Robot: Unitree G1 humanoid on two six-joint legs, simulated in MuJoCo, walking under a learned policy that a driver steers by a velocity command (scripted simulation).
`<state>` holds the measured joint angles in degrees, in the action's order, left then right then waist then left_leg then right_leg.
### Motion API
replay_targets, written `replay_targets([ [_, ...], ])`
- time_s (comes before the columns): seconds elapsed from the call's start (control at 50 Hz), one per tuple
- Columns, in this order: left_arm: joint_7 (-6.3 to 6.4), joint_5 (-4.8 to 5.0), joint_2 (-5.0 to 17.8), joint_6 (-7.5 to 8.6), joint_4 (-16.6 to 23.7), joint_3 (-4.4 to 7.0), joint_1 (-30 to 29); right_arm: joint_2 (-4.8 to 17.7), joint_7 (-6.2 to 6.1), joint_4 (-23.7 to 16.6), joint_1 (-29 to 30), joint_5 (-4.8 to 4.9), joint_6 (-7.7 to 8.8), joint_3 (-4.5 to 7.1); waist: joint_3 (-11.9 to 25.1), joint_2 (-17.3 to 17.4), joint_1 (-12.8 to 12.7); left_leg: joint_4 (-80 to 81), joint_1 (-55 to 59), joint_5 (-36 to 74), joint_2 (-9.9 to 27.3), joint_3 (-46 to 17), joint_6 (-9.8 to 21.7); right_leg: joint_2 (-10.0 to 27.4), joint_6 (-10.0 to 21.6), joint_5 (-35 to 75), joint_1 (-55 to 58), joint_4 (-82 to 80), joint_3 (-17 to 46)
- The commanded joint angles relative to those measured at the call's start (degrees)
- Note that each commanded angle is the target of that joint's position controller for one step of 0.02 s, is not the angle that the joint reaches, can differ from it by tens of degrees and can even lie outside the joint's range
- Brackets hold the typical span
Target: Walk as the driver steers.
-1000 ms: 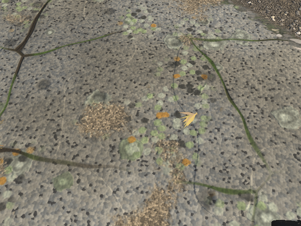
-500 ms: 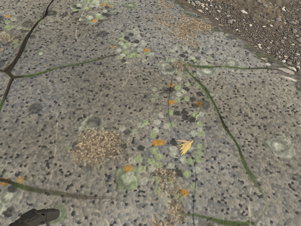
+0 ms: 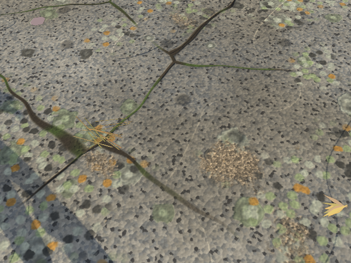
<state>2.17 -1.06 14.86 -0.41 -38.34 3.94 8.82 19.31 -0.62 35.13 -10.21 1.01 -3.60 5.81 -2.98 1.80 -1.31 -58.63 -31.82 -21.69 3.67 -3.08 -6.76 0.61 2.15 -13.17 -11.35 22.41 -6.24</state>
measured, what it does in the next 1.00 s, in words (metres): steps on the spot, turning right: left foot, then right foot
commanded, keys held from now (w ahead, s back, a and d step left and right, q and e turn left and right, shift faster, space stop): e+shift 0.68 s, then w+e+shift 0.10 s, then e+shift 0.02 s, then shift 0.02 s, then q+shift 0.18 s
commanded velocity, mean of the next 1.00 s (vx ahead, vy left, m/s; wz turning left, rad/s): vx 0.07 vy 0.00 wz -0.53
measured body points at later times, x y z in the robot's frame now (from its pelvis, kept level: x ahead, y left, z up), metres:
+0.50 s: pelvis +0.00 +0.02 -0.02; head +0.03 -0.02 +0.43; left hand +0.21 +0.26 -0.10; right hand +0.10 -0.29 -0.12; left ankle +0.02 +0.17 -0.74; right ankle -0.02 -0.08 -0.74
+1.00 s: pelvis +0.06 -0.01 -0.01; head +0.07 -0.02 +0.44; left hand +0.36 +0.11 -0.09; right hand +0.02 -0.33 -0.10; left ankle +0.18 +0.06 -0.74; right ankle -0.02 -0.08 -0.74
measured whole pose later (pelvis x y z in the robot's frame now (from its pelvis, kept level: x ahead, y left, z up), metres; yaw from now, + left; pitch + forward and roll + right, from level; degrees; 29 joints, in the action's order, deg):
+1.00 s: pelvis +0.06 -0.01 -0.01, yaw -37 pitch +1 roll +0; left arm 0.6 -0.6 16.6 -0.4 -34.3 2.2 11.6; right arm 17.8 1.5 41.6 -9.2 -0.3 3.7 4.3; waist 0.3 0.3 0.1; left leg -29.5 -19.5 -8.7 -1.0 -1.9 -0.7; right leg -6.4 2.6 -18.3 -12.2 30.2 11.4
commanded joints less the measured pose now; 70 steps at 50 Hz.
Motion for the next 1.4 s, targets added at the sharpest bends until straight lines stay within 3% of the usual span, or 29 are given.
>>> replay_targets([
  [0.02, -1.18, 0.87, 11.54, 0.25, 2.33, 2.86, -0.39, 1.10, 0.01, -5.81, 3.75, -0.86, 1.49, -0.90, 7.66, -9.04, -0.65, 9.88, 3.66, -3.75, -1.79, 1.80, 0.92, 14.22, 12.87, 28.78, 7.18, -3.41, 10.65],
  [0.08, -2.77, 2.35, 7.91, 1.12, 0.55, 0.99, -1.41, -0.14, -0.45, -2.52, -0.13, -1.38, 1.48, -1.24, 8.09, -10.12, 1.97, 30.49, 17.51, 5.98, -3.67, 3.13, 2.74, 11.66, 10.40, 26.68, 3.48, -0.37, 10.83],
  [0.12, -3.44, 2.90, 8.25, 2.08, -1.10, 0.64, 2.27, 4.55, -0.98, -1.99, -2.41, -1.33, 1.63, -0.15, 8.48, -8.54, 2.32, 40.66, 32.65, 22.12, -1.37, 0.42, 5.58, 9.26, 4.22, 19.93, -4.06, 2.06, 11.40],
  [0.14, -3.87, 0.78, 6.34, 2.64, 0.13, -0.22, 1.99, 9.20, -1.88, -2.80, -5.64, -1.94, 1.38, 0.78, 13.00, -0.28, 2.42, 34.77, 41.77, 44.88, 9.68, -8.44, 9.01, 5.88, -0.06, 2.39, -10.95, 9.61, 9.29],
  [0.16, -3.88, 1.46, 4.63, 2.89, 0.55, -0.61, 4.41, 11.60, -2.23, -2.27, -1.56, -2.49, 0.68, 1.56, 13.19, 11.96, 0.28, 33.11, 38.12, 46.43, 17.89, -11.41, 18.04, 1.79, -3.65, -15.87, -16.93, 14.82, 3.99],
  [0.2, -2.72, 3.48, 11.58, 1.40, 0.40, 2.04, 1.25, 7.17, -1.85, -2.97, -0.28, -3.12, 1.56, 0.94, 9.57, 10.97, 4.15, 37.02, 31.48, 39.42, 17.22, -10.51, 22.51, 1.42, -6.11, -23.81, -21.66, 36.84, 5.50],
  [0.32, -0.94, 2.49, 6.39, -3.33, 1.63, 2.04, 3.94, 2.39, -2.38, -2.34, 7.95, -2.15, 3.22, -0.01, 4.78, 7.73, 0.28, 40.27, 22.58, 26.78, 13.70, 2.97, 18.16, 4.41, -8.22, -10.04, -21.38, 39.54, 5.48],
  [0.38, -2.69, 2.22, 5.11, -3.30, 4.78, 1.34, 1.56, 4.51, -2.20, -1.57, 7.44, -1.71, 3.29, 0.97, 6.52, 7.14, 1.51, 38.77, 23.90, 27.77, 15.47, 5.28, 18.01, 5.41, -6.51, -8.94, -16.65, 29.10, 3.83],
  [0.48, -3.63, 2.54, 7.35, -4.34, 5.80, 3.02, 6.35, 6.09, -0.65, -0.14, 7.63, 0.56, 3.55, 1.99, 7.39, 5.09, -1.21, 30.23, 21.86, 23.47, 16.68, 9.45, 12.93, 1.95, -1.40, -2.78, -5.71, 13.71, -0.76],
  [0.5, -2.84, 2.16, 9.47, -4.16, 4.98, 4.11, 9.30, 4.18, -0.21, 1.34, 4.60, 0.52, 3.46, 1.74, 7.22, -0.32, -1.82, 22.45, 17.65, 15.95, 12.98, 12.47, 9.49, 0.61, 1.07, 4.09, 0.36, 7.82, 2.02],
  [0.52, -1.51, 2.09, 17.98, -3.50, 5.67, 6.50, 12.36, 1.35, -0.04, 0.01, 4.46, -1.58, 3.34, 0.97, 6.13, -19.03, -1.92, 2.55, 1.66, -4.86, 4.96, 17.58, 3.33, 12.85, 7.52, 30.52, 10.05, 1.54, 22.09],
  [0.54, -2.05, -0.09, 20.85, -1.56, 7.72, 6.28, 11.25, 0.32, -0.74, -4.38, 11.63, -2.47, 3.52, 0.18, 9.12, -23.30, -2.77, -11.06, -10.11, -20.18, -4.15, 5.92, 1.31, 21.13, 19.60, 31.64, 10.07, -2.31, 41.83],
  [0.56, -2.76, -0.42, 18.23, 0.05, 7.78, 5.58, 10.95, 3.01, -1.10, -4.20, 13.77, -1.75, 3.67, 0.78, 10.93, -14.19, -4.50, -15.91, -12.17, -18.05, -3.26, -0.19, 2.41, 20.68, 19.84, 25.07, 11.48, -3.93, 38.54],
  [0.6, -1.80, 1.70, 15.18, 0.83, 7.49, 4.59, 6.36, 3.34, -1.76, -2.76, 12.20, -1.31, 4.25, 1.06, 7.89, -7.12, -0.94, -12.69, -12.42, -7.51, -1.59, -2.92, 4.51, 15.33, 13.72, 17.86, 9.29, -2.89, 31.22],
  [0.62, -1.09, 2.63, 13.54, 0.25, 8.23, 3.89, 2.83, 4.51, -2.03, -2.33, 11.09, -1.78, 4.29, 1.51, 7.34, -6.96, 0.76, -9.60, -10.87, -3.44, -1.29, -3.21, 4.49, 13.53, 11.71, 17.30, 7.16, -2.54, 28.82],
  [0.68, 0.16, 1.89, 12.85, -0.75, 9.62, 3.36, 1.07, 2.75, -1.23, -0.43, 8.22, -1.64, 4.41, 1.09, 9.55, -7.04, 1.88, -5.68, -5.65, 2.96, -4.22, -2.49, 3.17, 9.98, 10.53, 19.85, 4.84, -1.97, 26.32],
  [0.74, 0.22, 3.07, 13.69, -0.17, 8.91, 3.47, 4.87, 2.56, 0.22, -0.22, 8.47, -0.64, 5.47, 0.73, 9.27, -8.78, 0.31, 6.55, -5.12, 5.84, -5.46, -2.68, 2.78, 8.63, 11.07, -18.11, 4.42, -8.34, 32.45],
  [0.78, 0.14, 2.80, 14.54, 0.32, 8.72, 3.50, 5.07, 3.33, 0.96, -0.59, 10.20, -0.08, 6.73, 0.87, 6.31, -11.27, -0.12, 12.20, -4.61, 5.54, -6.08, -3.31, 2.72, 8.83, 11.30, -23.16, 2.87, -9.84, 35.55],
  [0.9, -0.76, 0.96, 10.74, 0.27, 7.58, 1.52, 5.01, 1.68, 1.78, 1.24, 9.05, -1.22, 8.29, -0.48, 5.95, -11.69, -2.41, 21.94, 6.44, 9.70, -4.38, 0.38, 3.74, 7.52, 10.17, -3.33, 0.25, -3.36, 29.53],
  [0.98, -1.85, 0.20, 7.97, 0.74, 7.04, -0.38, 2.12, 1.58, 2.34, 1.75, 5.59, -1.32, 8.46, -1.27, 5.49, -9.10, 0.35, 32.59, 17.75, 16.00, -3.90, 1.75, 7.06, 7.15, 7.32, 6.16, -2.85, 1.22, 26.99],
  [1.0, -1.77, -0.35, 7.10, 1.18, 6.51, -0.70, 3.20, 2.82, 2.20, 1.46, 4.95, -1.76, 8.39, -1.27, 5.78, -6.84, 0.26, 33.83, 20.73, 22.33, -1.72, -2.49, 8.33, 5.09, 5.03, 4.23, -3.31, 3.51, 25.02],
  [1.04, -0.95, -1.51, 7.56, 1.77, 7.13, -0.28, 7.24, 9.38, 1.84, 1.00, 5.06, -1.41, 7.48, -0.06, 6.50, 8.39, -4.18, 35.45, 22.64, 32.95, 6.98, -17.43, 18.01, -4.55, -1.56, -7.28, -6.94, 14.78, 13.44],
  [1.06, -0.31, -1.13, 8.85, 1.69, 7.52, 0.05, 4.50, 7.52, 1.80, 0.60, 3.80, -0.61, 6.88, -0.29, 6.06, 10.85, -2.00, 37.64, 23.37, 26.69, 9.40, -25.12, 21.83, -4.46, -3.50, -11.95, -10.13, 17.13, 11.42],
  [1.12, 0.24, 0.70, 9.95, 0.94, 9.41, 1.07, -2.48, 10.25, 1.31, 1.93, -5.09, -0.16, 6.71, 0.88, 6.38, 7.46, 3.29, 39.22, 32.76, 26.68, 12.19, -33.65, 24.30, -5.58, -5.38, -24.88, -24.09, 34.89, 14.22],
  [1.18, -0.17, 0.85, 7.44, 1.21, 8.34, 0.78, -2.96, 9.40, -0.49, 0.30, -0.94, 0.93, 5.36, 1.28, 8.54, 3.32, 1.65, 37.07, 31.20, 33.47, 6.68, -25.39, 19.81, -4.25, -6.25, -17.43, -22.96, 33.67, 14.45],
  [1.24, -0.75, 1.54, 5.01, 1.71, 7.22, 0.40, -3.63, 8.52, -1.64, -1.11, 1.00, 0.89, 2.53, 1.70, 10.01, 5.41, 1.31, 36.38, 27.73, 35.37, 2.85, -23.53, 17.86, -6.32, -7.34, -12.06, -17.04, 24.08, 12.55],
  [1.36, -1.93, 1.89, 7.26, 2.55, 4.49, 1.77, 0.20, 8.66, -1.74, -3.50, 4.01, 1.60, 0.69, 2.44, 10.55, 8.41, -0.22, 34.23, 20.05, 25.99, 0.05, -28.38, 14.70, -6.58, -6.40, 0.49, -2.15, 2.82, 12.70],
  [1.38, -1.71, 1.73, 8.40, 2.64, 3.68, 2.42, 1.70, 7.57, -1.81, -3.82, 4.34, 1.88, 0.72, 2.03, 10.35, 7.66, -0.91, 32.27, 16.51, 18.94, -2.12, -27.52, 12.58, -4.32, -5.39, 6.30, 3.49, -3.20, 12.66],
  [1.4, -1.19, 1.04, 11.48, 2.37, 4.09, 3.18, 2.09, 4.35, -1.67, -3.35, 0.60, 1.24, 0.71, 1.04, 12.31, 0.13, 0.80, 23.77, 10.10, -0.22, -6.42, -22.81, 9.59, 6.21, -1.36, 5.60, 11.13, -5.23, 21.35],
])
